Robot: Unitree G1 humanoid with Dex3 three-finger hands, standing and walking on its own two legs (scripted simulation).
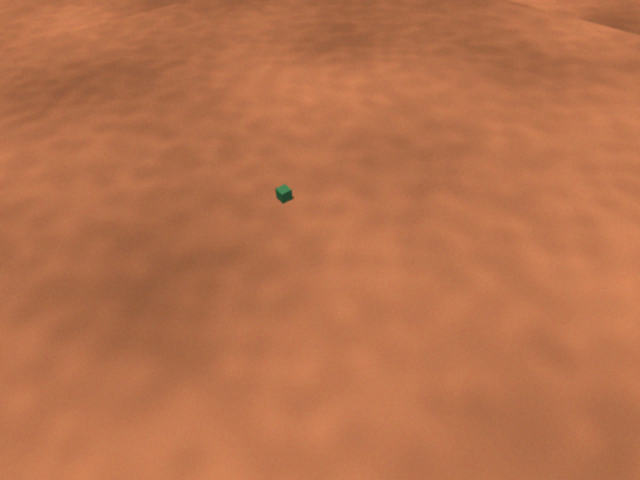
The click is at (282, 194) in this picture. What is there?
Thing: cube
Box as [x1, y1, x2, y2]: [275, 184, 291, 202]
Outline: 285,184 275,189 277,197 282,202 291,198 291,190
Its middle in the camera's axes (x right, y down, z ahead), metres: -0.16 -0.23 +1.86
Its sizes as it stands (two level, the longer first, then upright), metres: 0.055 0.055 0.055
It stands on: the floor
